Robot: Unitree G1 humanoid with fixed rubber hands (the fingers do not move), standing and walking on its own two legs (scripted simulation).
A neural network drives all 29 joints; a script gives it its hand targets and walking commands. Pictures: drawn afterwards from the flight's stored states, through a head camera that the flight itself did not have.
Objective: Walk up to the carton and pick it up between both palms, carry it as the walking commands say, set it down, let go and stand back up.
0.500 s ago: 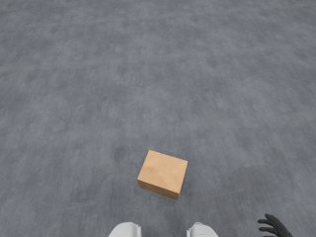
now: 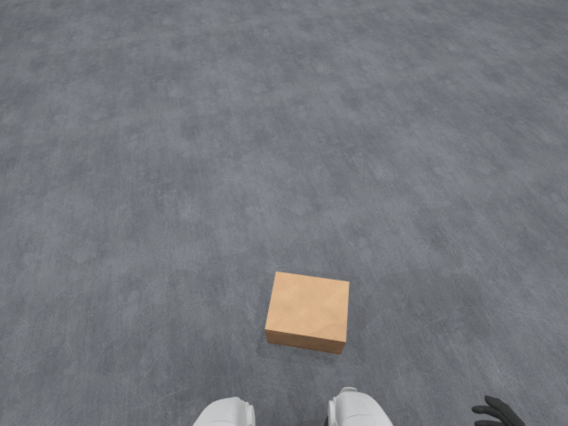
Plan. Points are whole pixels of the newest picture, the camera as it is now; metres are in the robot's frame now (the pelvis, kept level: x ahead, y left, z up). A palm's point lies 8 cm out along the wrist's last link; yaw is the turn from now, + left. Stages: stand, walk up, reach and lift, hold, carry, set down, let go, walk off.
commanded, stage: walk up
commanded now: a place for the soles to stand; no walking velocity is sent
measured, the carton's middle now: (307, 312) +0.50 -0.08 -0.66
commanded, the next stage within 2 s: none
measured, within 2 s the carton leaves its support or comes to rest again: neither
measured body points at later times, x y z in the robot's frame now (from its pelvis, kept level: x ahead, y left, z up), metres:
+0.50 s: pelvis +0.02 +0.07 +0.00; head +0.08 +0.05 +0.45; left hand +0.19 +0.40 -0.08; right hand +0.05 -0.27 -0.10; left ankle +0.03 +0.17 -0.69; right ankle +0.04 -0.07 -0.70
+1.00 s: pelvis +0.02 +0.06 +0.01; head +0.03 +0.04 +0.46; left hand +0.20 +0.38 -0.07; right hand +0.06 -0.29 -0.10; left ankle +0.05 +0.19 -0.70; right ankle +0.03 -0.07 -0.70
